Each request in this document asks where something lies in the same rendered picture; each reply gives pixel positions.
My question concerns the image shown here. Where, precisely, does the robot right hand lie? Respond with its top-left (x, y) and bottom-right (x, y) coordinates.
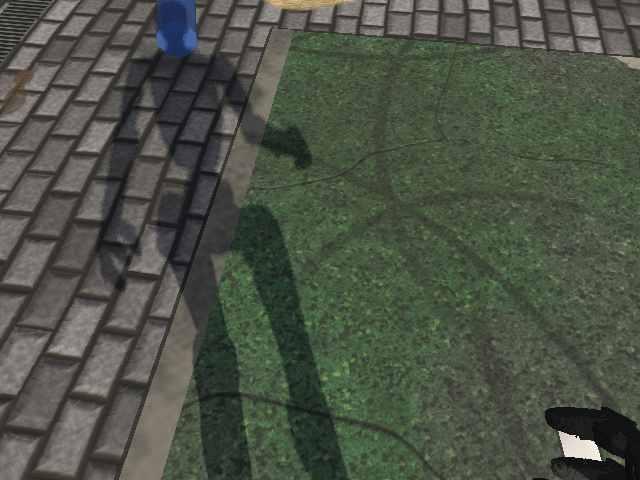
top-left (532, 406), bottom-right (640, 480)

